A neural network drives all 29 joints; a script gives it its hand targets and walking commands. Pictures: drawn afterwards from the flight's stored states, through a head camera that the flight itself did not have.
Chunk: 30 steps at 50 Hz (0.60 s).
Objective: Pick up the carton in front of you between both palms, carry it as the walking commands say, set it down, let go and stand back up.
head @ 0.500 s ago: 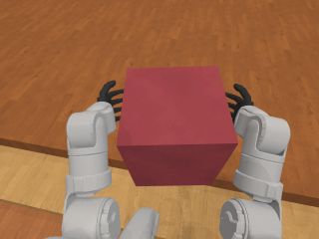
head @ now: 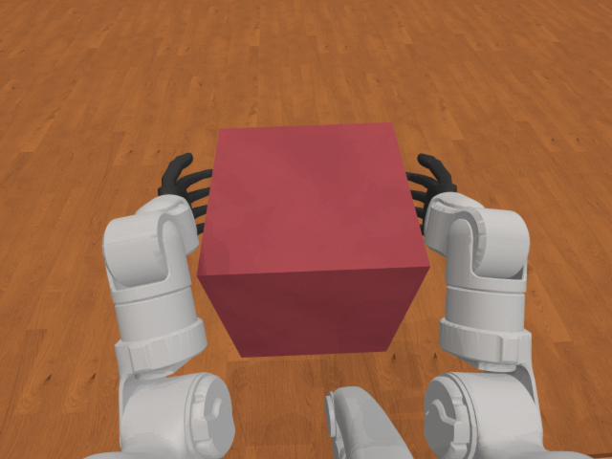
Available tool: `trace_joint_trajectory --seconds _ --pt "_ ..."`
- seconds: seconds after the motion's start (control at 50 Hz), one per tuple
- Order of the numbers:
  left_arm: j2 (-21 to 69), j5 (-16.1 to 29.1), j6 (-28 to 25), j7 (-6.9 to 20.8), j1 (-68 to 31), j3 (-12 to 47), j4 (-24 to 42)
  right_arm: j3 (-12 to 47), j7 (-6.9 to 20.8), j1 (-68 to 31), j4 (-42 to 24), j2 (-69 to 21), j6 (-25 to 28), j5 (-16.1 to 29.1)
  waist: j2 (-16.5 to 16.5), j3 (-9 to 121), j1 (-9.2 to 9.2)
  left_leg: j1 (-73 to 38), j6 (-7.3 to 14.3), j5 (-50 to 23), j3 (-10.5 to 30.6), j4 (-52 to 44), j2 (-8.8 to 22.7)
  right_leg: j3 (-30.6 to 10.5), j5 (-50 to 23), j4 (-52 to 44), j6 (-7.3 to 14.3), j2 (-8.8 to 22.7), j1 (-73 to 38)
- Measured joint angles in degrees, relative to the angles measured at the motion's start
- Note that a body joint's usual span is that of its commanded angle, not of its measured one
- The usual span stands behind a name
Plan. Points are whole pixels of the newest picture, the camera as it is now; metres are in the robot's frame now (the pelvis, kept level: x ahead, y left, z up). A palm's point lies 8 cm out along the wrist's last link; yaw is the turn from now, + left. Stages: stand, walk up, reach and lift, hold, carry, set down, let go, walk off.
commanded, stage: carry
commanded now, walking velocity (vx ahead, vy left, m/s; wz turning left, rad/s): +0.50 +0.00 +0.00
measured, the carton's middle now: (310, 250) +0.36 -0.03 +0.07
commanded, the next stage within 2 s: none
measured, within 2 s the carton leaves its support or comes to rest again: neither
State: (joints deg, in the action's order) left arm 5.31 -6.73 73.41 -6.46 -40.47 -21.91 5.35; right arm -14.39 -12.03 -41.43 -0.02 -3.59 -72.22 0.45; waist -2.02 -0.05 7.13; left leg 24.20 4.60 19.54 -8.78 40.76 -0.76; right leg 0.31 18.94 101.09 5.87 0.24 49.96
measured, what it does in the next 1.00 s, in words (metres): climbs: right foot 0.12 m higher, then left foot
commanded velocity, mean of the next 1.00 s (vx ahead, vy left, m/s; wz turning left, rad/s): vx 0.50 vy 0.00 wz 0.00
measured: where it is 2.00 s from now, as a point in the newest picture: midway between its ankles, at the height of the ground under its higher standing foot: (282, 179)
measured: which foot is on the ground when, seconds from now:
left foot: down 0.00-0.28, up 0.30-0.78, down 0.80-1.00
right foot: up 0.00-0.26, down 0.28-0.80, up 0.82-1.00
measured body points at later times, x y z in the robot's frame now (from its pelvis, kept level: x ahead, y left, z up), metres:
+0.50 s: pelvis +0.32 -0.07 +0.11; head +0.36 -0.07 +0.56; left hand +0.68 +0.12 +0.24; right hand +0.71 -0.18 +0.24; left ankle +0.27 +0.05 -0.46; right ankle +0.40 -0.14 -0.59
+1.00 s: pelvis +0.61 -0.01 +0.15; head +0.61 +0.01 +0.60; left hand +0.97 +0.14 +0.27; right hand +0.96 -0.16 +0.27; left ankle +0.63 +0.06 -0.59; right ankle +0.60 -0.15 -0.51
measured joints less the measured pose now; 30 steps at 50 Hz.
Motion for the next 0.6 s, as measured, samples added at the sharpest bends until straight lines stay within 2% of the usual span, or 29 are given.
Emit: trace_joint_trajectory --seconds 0.08,0.12,0.18,0.24,0.26,0.28,0.3,0.34,0.36,0.4,0.44,0.46,0.52,0.6 --pt "-1.7 1.3 0.0 -0.4 -0.6 2.0 2.0 -0.4 0.4 -1.6 -1.7 0.0 0.3 -0.4 0.1 1.4 -1.11 -8.0 -1.4 0.5 1.9 -7.7 1.3 1.8 7.5 9.0 1.2 2.5 14.1" --pt "-2.1 1.7 0.5 -1.0 -1.4 2.8 1.2 -0.9 0.6 -2.0 -2.0 0.4 -0.5 -0.5 0.2 2.4 -2.03 -12.8 -2.4 0.6 3.0 -12.5 2.4 2.6 7.0 5.8 0.9 4.1 18.7" --pt "-2.5 2.3 1.7 -1.9 -2.4 3.9 -1.2 -2.2 1.0 -2.5 -1.2 0.9 -2.2 -0.9 1.0 4.3 -4.0 -21.0 -3.0 -1.0 3.8 -22.8 4.8 6.2 3.3 -12.4 0.7 5.9 18.3" --pt "-3.0 3.1 2.1 -2.7 -4.2 4.8 -5.1 -4.0 1.8 -3.0 0.3 1.0 -3.2 -2.1 1.5 6.3 -6.72 -26.4 -3.8 -3.2 3.9 -27.8 7.0 9.8 -2.4 -33.1 1.7 4.1 9.4" --pt "-3.2 3.3 1.9 -2.9 -4.5 5.2 -6.7 -4.6 2.2 -2.9 0.9 0.9 -3.3 -2.7 1.2 6.5 -8.18 -26.6 -4.1 -3.7 4.0 -25.3 7.4 10.5 -3.1 -39.4 1.7 2.7 4.5" --pt "-3.1 3.4 1.5 -3.2 -4.8 5.6 -8.3 -5.2 2.5 -2.7 1.5 0.9 -3.3 -3.3 1.2 6.1 -10.08 -25.3 -4.1 -3.9 4.3 -18.7 8.0 10.9 -7.5 -44.2 1.3 1.4 0.2" --pt "-3.0 3.4 0.9 -3.4 -4.9 6.0 -9.5 -5.8 3.1 -2.7 2.1 1.1 -2.9 -3.8 1.8 5.2 -11.63 -21.0 -4.1 -6.4 6.1 -6.5 8.4 11.3 -8.6 -44.0 1.2 1.0 -1.4" --pt "-2.4 3.9 -0.5 -4.3 -4.5 6.9 -11.3 -6.8 4.2 -2.2 3.0 1.5 -2.2 -4.3 2.8 3.3 -13.77 -9.2 -3.6 -6.8 12.7 23.3 4.2 11.3 -5.2 -43.7 1.3 0.4 -4.1" --pt "-2.2 4.0 -0.9 -4.7 -3.6 7.2 -11.3 -7.2 4.4 -1.6 2.9 1.1 -2.0 -4.8 3.3 2.4 -14.33 -4.0 -2.9 -6.4 14.2 35.0 2.1 11.2 -4.0 -44.9 1.2 0.0 -6.1" --pt "-2.0 4.9 -1.5 -4.8 -1.7 7.4 -10.3 -7.6 4.5 0.0 1.2 -0.3 -1.9 -5.7 4.0 1.4 -14.53 4.0 -1.4 -9.3 14.4 49.5 0.1 11.0 -3.2 -48.7 0.8 -0.7 -10.0" --pt "-1.9 5.7 -2.2 -4.9 -0.8 7.3 -8.7 -7.4 4.5 1.4 -1.6 -1.3 -1.6 -6.2 3.6 0.3 -13.97 10.2 -0.4 -5.3 13.1 54.6 -0.2 10.7 -3.4 -53.0 0.4 -0.8 -13.8" --pt "-1.7 6.1 -2.7 -4.9 -0.6 7.2 -7.8 -7.0 4.5 1.9 -3.1 -1.5 -1.3 -6.2 3.3 -0.2 -13.7 12.8 -0.3 -2.5 12.1 54.2 0.0 10.4 -3.5 -55.0 0.4 -0.7 -15.7" --pt "-1.4 6.5 -3.6 -4.9 -0.3 6.7 -4.5 -5.6 4.5 2.7 -6.5 -1.6 -0.3 -5.8 2.8 -0.7 -12.58 18.2 -0.4 3.1 9.5 44.4 1.2 9.6 -3.8 -61.0 0.2 -0.3 -20.9" --pt "-1.2 6.1 -3.4 -4.4 -0.7 6.2 -1.4 -3.6 4.4 2.8 -8.7 -0.7 0.1 -5.0 3.1 1.2 -10.97 21.4 -1.2 -0.9 7.6 28.1 3.8 8.8 -3.0 -66.8 -0.8 -0.2 -26.8"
